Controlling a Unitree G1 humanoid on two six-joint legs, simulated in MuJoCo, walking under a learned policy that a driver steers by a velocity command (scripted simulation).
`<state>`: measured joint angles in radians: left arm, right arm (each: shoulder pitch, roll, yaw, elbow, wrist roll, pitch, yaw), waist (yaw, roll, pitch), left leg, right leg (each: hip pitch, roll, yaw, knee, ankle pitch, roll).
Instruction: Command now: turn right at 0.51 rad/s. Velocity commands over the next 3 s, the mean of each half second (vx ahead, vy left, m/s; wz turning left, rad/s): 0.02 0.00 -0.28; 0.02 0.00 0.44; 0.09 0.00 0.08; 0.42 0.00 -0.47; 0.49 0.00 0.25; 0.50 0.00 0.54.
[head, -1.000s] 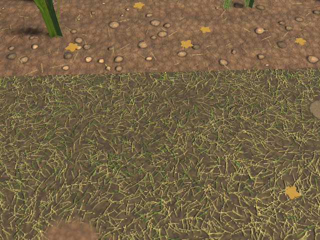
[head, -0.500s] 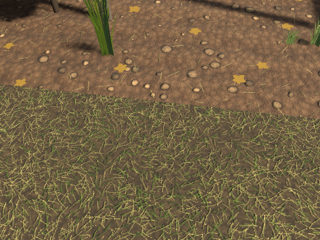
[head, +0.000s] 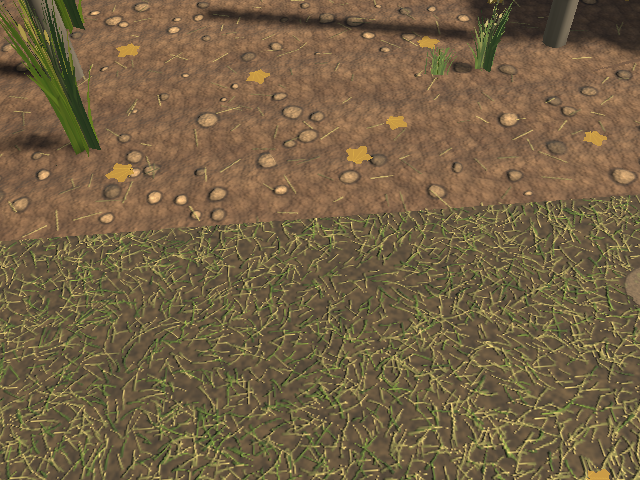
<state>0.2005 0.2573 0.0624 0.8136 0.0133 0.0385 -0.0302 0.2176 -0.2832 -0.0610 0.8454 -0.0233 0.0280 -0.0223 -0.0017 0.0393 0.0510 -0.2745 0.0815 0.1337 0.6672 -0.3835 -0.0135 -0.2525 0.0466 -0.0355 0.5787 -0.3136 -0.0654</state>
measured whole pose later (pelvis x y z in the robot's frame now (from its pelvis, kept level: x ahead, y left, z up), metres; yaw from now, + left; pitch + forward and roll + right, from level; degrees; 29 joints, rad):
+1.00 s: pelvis -0.01 -0.02 +0.02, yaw +10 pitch +0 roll +1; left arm 0.18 0.27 0.03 0.83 0.02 0.01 0.03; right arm 0.18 -0.33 -0.10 0.88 -0.02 0.06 0.03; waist -0.02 0.05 0.07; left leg -0.45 -0.09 -0.08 1.02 -0.42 0.00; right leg -0.21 0.02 -0.02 0.43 -0.23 -0.05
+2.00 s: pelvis +0.20 -0.07 +0.02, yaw -8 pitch +0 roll +1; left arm 0.27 0.25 0.05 0.92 0.00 -0.04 -0.02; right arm 0.19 -0.28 -0.04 0.87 -0.05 -0.04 0.03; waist -0.01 0.04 0.06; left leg -0.57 0.12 0.01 1.06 -0.22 -0.01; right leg -0.13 0.10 0.01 0.35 -0.22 -0.11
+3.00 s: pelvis +0.79 -0.09 +0.01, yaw +22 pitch +1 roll -1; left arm 0.18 0.26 0.02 0.76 0.04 -0.07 0.01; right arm 0.31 -0.32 -0.07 0.84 -0.03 -0.02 0.02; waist -0.03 0.04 0.04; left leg -0.42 -0.04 -0.05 1.14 -0.35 0.06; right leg -0.29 0.02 -0.07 0.45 -0.17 -0.04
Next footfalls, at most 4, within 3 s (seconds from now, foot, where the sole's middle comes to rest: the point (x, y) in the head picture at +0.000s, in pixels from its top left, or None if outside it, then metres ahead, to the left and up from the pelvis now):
0.48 left None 0.04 0.11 -0.76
0.86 right None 0.05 -0.10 -0.76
1.28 left None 0.00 0.11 -0.76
1.78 right None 0.22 -0.12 -0.76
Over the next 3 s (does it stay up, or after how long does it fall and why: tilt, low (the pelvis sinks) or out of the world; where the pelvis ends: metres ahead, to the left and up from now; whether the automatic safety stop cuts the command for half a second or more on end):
stays up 0.79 -0.09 0.01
